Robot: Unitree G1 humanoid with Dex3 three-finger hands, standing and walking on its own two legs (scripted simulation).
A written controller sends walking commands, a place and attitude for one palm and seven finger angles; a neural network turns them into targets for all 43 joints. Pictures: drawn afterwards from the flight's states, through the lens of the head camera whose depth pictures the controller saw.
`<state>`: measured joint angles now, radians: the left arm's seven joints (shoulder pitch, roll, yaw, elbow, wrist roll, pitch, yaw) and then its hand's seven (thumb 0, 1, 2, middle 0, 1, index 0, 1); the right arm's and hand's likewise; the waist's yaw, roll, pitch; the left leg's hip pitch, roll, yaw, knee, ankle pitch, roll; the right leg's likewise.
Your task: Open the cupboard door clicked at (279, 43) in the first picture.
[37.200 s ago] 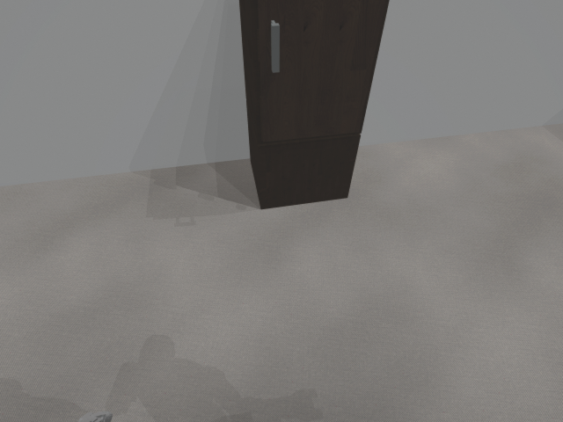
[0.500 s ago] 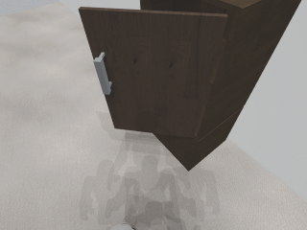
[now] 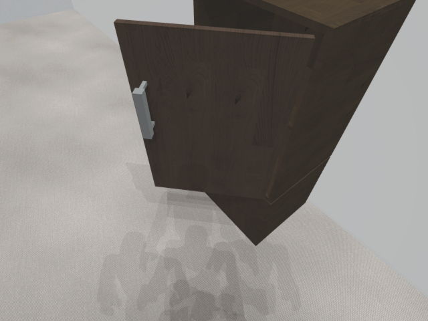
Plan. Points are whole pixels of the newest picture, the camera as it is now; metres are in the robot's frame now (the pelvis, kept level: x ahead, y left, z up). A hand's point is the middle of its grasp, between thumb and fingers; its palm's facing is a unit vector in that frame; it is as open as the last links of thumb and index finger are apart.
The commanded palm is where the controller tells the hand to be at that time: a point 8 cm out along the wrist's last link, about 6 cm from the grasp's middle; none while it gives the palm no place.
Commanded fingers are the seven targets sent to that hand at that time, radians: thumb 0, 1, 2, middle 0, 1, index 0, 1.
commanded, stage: look again from close up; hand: left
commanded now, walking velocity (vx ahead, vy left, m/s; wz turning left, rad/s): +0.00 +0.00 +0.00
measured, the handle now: (146, 110) +0.59 +0.21 +0.05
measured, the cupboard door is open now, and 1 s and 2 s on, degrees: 43 43 43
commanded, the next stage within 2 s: shuffle to correct the standing spot in 0.44 s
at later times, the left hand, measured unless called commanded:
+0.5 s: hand out of the picture +0.00 +0.26 -0.15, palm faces -0.01 -0.95 -0.32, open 7.4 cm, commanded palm none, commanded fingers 0.00 0.90 0.90 -0.20 -0.30 -0.20 -0.30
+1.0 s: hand out of the picture -0.04 +0.20 -0.18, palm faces -0.03 -0.99 -0.13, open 7.4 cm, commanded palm none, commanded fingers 0.00 0.90 0.90 -0.20 -0.30 -0.20 -0.30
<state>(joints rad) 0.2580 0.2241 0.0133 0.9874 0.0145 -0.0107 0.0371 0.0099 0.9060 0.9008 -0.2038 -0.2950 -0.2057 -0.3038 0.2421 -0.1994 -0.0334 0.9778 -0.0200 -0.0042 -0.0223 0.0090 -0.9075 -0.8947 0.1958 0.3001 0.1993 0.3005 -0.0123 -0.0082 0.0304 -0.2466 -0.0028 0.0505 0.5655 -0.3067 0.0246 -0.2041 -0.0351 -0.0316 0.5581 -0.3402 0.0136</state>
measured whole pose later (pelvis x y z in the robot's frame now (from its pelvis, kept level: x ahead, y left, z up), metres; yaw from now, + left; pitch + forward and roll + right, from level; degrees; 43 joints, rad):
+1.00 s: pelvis -0.01 +0.04 +0.00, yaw -5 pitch -2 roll +0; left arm 0.41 0.12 0.02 1.08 0.03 0.02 0.02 0.01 0.90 0.90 -0.20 -0.29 -0.20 -0.30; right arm 0.40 -0.14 -0.02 1.11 -0.02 -0.01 -0.01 0.01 -0.91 -0.89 0.20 0.30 0.20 0.30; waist 0.00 -0.02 0.02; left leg -0.21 -0.03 0.15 0.55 -0.32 0.09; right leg -0.28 -0.06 0.01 0.72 -0.41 -0.02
